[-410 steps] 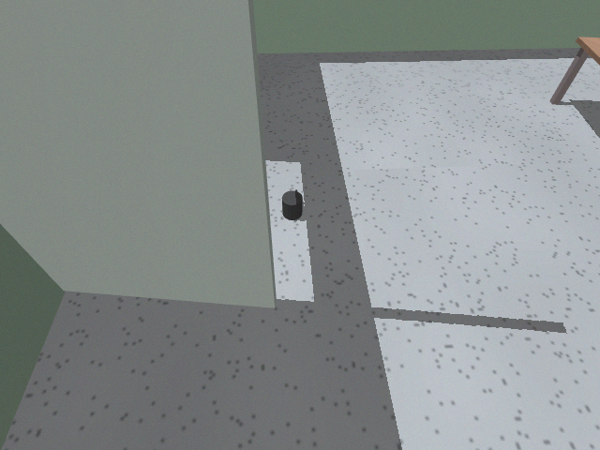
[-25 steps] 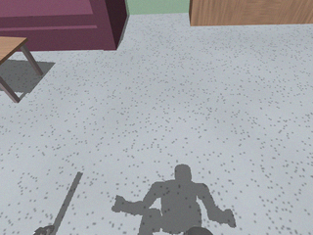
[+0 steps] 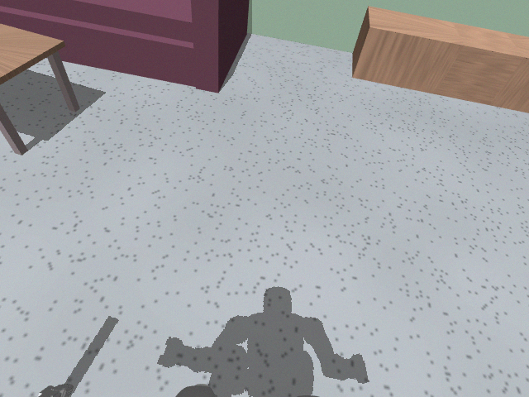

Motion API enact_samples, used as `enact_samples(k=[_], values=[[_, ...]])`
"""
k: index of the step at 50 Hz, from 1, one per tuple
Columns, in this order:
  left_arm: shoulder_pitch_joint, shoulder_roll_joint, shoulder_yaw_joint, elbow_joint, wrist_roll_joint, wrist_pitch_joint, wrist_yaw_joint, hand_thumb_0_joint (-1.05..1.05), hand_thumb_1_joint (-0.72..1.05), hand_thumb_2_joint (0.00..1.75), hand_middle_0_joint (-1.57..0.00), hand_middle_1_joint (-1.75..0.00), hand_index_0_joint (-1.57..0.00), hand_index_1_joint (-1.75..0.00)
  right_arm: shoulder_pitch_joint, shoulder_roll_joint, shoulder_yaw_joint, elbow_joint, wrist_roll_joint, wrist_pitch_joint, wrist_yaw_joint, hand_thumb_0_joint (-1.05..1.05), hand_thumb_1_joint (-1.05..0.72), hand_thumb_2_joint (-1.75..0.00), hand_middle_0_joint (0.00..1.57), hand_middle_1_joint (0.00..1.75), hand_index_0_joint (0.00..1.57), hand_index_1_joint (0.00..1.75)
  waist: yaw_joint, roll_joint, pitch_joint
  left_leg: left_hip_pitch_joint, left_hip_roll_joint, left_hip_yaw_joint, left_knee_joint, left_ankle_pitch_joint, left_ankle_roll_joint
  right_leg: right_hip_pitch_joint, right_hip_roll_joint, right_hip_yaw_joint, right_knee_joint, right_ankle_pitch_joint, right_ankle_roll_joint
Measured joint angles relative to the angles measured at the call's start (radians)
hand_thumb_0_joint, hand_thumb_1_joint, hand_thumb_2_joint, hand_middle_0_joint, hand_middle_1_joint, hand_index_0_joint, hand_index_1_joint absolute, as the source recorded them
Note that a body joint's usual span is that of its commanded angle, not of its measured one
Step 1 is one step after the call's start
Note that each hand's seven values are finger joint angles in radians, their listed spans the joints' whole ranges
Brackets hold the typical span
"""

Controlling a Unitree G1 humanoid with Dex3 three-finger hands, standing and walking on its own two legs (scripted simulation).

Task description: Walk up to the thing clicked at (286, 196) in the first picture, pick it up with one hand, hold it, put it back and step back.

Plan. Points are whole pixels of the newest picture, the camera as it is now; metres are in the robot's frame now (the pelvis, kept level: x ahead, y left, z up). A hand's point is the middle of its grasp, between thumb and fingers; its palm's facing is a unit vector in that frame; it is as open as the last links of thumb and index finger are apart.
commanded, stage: walk up
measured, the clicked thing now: out of the picture -0.37 +1.27 -0.70
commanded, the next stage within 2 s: none
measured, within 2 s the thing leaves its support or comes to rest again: neither
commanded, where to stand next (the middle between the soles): +0.31 -0.05 m, yaw +108 degrees
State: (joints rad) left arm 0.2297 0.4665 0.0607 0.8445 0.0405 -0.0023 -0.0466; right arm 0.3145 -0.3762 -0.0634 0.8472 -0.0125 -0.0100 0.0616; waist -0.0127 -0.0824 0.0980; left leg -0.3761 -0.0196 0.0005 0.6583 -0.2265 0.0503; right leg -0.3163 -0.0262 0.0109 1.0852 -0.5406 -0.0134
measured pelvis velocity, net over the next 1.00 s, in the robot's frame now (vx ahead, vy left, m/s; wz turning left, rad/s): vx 0.38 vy -0.13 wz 0.80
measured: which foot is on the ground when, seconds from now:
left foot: down 0.00-0.44, up 0.46-0.82, down 0.84-1.00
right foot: up 0.00-0.40, down 0.42-0.90, up 0.92-1.00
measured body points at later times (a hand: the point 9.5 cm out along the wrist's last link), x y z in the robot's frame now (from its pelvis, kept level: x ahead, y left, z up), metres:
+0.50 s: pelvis +0.23 -0.09 +0.01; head +0.26 -0.09 +0.46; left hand +0.21 +0.26 -0.08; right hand +0.39 -0.40 -0.10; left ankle +0.11 +0.05 -0.67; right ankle +0.31 -0.18 -0.72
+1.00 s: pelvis +0.38 -0.13 +0.00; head +0.43 -0.08 +0.44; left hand +0.25 +0.14 -0.12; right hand +0.69 -0.24 -0.11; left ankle +0.37 -0.01 -0.72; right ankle +0.41 -0.23 -0.63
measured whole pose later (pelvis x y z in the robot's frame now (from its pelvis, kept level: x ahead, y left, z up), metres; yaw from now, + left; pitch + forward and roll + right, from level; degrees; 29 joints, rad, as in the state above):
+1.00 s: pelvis +0.38 -0.13 +0.00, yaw +46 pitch -4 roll +1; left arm 0.17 0.33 0.01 0.77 -0.02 0.05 0.02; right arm 0.15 -0.38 -0.06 0.65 -0.03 0.10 0.01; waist 0.00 -0.01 0.25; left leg -0.35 -0.07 0.02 0.64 -0.21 0.07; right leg -0.43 -0.02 -0.04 1.30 -0.60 0.08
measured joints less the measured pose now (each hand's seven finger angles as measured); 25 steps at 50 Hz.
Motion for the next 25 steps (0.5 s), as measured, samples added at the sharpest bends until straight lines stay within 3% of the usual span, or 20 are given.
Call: enact_samples(k=[5, 10, 14, 18, 20, 21, 22, 23, 25], values=[[-0.088, -0.018, -0.025, -0.053, -0.010, -0.013, -0.026, 0.01, 0.91, 0.90, -0.20, -0.30, -0.20, -0.30, 0.054, 0.016, 0.035, 0.010, 0.010, -0.002, -0.014, 0.01, -0.91, -0.90, 0.21, 0.30, 0.20, 0.30, -0.024, -0.016, 0.011, 0.131, -0.021, -0.091, -0.186, 0.059, -0.007, -0.165, 0.004, 0.038, -0.044, 0.170, 0.003], [-0.102, -0.017, -0.012, -0.059, -0.004, 0.016, -0.041, 0.00, 0.91, 0.90, -0.20, -0.30, -0.20, -0.30, 0.107, 0.014, 0.035, 0.012, 0.006, -0.013, -0.028, 0.01, -0.90, -0.90, 0.21, 0.30, 0.21, 0.30, -0.027, -0.026, -0.021, 0.218, -0.026, -0.173, -0.265, 0.047, -0.021, -0.221, -0.011, 0.081, -0.169, 0.299, 0.030], [-0.097, 0.000, 0.015, -0.038, -0.004, 0.034, -0.044, 0.00, 0.91, 0.90, -0.20, -0.30, -0.20, -0.30, 0.129, 0.002, 0.027, 0.008, -0.003, -0.014, -0.035, 0.01, -0.90, -0.90, 0.21, 0.30, 0.21, 0.30, -0.019, -0.030, -0.052, 0.254, -0.025, -0.233, -0.277, 0.002, -0.038, -0.204, -0.004, 0.082, -0.266, 0.309, 0.042], [-0.097, 0.016, 0.038, -0.023, -0.007, 0.035, -0.046, 0.01, 0.91, 0.90, -0.20, -0.30, -0.20, -0.30, 0.127, -0.025, 0.016, -0.007, -0.008, -0.016, -0.047, 0.01, -0.90, -0.90, 0.21, 0.30, 0.21, 0.30, -0.005, -0.024, -0.057, 0.269, -0.027, -0.288, -0.255, -0.062, -0.067, -0.147, 0.007, 0.087, -0.389, 0.267, 0.033], [-0.095, 0.018, 0.045, -0.024, -0.011, 0.025, -0.042, 0.01, 0.91, 0.90, -0.20, -0.30, -0.20, -0.30, 0.119, -0.047, 0.011, -0.013, -0.011, -0.014, -0.056, 0.01, -0.90, -0.90, 0.21, 0.30, 0.21, 0.30, 0.006, -0.014, -0.051, 0.266, -0.031, -0.312, -0.211, -0.113, -0.090, -0.087, 0.008, 0.091, -0.488, 0.253, 0.015], [-0.094, 0.010, 0.048, -0.026, -0.011, 0.015, -0.036, 0.01, 0.91, 0.90, -0.20, -0.30, -0.20, -0.30, 0.110, -0.063, 0.007, -0.013, -0.011, -0.010, -0.062, 0.01, -0.90, -0.90, 0.21, 0.30, 0.21, 0.30, 0.019, 0.006, -0.043, 0.254, -0.027, -0.323, -0.159, -0.153, -0.093, -0.060, 0.015, 0.082, -0.533, 0.336, 0.014], [-0.096, -0.007, 0.048, -0.027, -0.008, 0.004, -0.027, 0.01, 0.91, 0.90, -0.20, -0.30, -0.20, -0.30, 0.092, -0.081, 0.000, -0.005, -0.009, -0.004, -0.072, 0.01, -0.90, -0.90, 0.21, 0.30, 0.21, 0.30, 0.027, 0.045, -0.028, 0.222, -0.013, -0.320, -0.063, -0.181, -0.075, -0.054, 0.031, 0.055, -0.518, 0.362, 0.015], [-0.095, -0.022, 0.043, -0.031, -0.003, -0.004, -0.021, 0.01, 0.91, 0.90, -0.20, -0.30, -0.20, -0.30, 0.072, -0.090, -0.006, 0.005, -0.008, 0.005, -0.083, 0.01, -0.90, -0.90, 0.21, 0.30, 0.20, 0.30, 0.030, 0.073, -0.016, 0.172, -0.014, -0.302, 0.063, -0.218, -0.057, -0.048, 0.034, 0.024, -0.492, 0.336, 0.013], [-0.083, -0.041, 0.029, -0.033, 0.003, -0.005, -0.019, 0.01, 0.91, 0.90, -0.20, -0.30, -0.20, -0.30, 0.042, -0.088, -0.003, 0.017, -0.006, 0.018, -0.097, 0.01, -0.91, -0.90, 0.21, 0.30, 0.20, 0.30, 0.042, 0.084, -0.010, 0.063, -0.029, -0.190, 0.278, -0.250, -0.042, -0.015, 0.009, -0.017, -0.487, 0.290, 0.003]])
